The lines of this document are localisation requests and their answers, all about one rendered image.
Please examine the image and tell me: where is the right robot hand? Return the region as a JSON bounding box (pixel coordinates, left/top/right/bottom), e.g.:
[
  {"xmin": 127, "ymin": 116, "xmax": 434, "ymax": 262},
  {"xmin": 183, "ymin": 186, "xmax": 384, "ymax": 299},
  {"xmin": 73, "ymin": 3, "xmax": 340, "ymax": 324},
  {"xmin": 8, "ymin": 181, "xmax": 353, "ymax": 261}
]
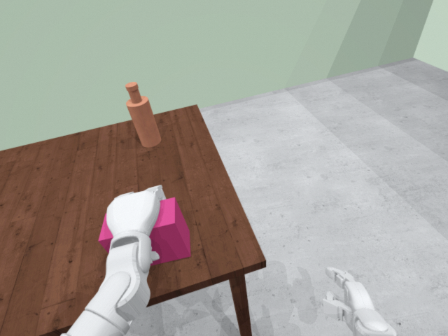
[{"xmin": 323, "ymin": 267, "xmax": 375, "ymax": 331}]

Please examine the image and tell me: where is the left robot hand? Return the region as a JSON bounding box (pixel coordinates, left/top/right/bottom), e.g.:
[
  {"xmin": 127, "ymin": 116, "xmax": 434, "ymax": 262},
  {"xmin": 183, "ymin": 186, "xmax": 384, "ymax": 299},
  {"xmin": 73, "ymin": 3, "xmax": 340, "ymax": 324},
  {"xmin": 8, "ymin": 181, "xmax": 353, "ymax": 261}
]
[{"xmin": 106, "ymin": 185, "xmax": 166, "ymax": 263}]

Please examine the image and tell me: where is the sponge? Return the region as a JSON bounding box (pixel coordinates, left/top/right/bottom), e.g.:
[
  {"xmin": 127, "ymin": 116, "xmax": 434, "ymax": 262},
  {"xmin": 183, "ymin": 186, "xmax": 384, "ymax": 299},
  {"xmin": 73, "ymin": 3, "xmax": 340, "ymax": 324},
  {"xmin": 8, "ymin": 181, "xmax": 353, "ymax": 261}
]
[{"xmin": 98, "ymin": 197, "xmax": 191, "ymax": 266}]

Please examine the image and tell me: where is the robot right forearm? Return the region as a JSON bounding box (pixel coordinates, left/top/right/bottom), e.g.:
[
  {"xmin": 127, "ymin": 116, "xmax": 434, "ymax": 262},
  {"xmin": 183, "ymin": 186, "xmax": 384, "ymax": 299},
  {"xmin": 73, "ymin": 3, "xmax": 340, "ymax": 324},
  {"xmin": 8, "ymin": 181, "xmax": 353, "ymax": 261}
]
[{"xmin": 352, "ymin": 308, "xmax": 397, "ymax": 336}]

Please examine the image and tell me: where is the table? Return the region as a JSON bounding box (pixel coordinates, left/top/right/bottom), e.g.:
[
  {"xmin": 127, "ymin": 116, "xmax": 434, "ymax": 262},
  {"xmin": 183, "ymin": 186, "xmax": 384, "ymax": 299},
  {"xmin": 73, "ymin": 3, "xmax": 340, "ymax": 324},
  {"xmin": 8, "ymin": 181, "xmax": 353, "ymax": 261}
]
[{"xmin": 0, "ymin": 104, "xmax": 266, "ymax": 336}]

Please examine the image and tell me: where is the robot left forearm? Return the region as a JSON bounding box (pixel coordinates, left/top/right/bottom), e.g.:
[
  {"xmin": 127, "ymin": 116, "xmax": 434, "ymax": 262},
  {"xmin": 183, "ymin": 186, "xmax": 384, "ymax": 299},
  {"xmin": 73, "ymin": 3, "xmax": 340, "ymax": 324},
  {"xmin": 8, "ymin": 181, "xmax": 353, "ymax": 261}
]
[{"xmin": 60, "ymin": 231, "xmax": 151, "ymax": 336}]

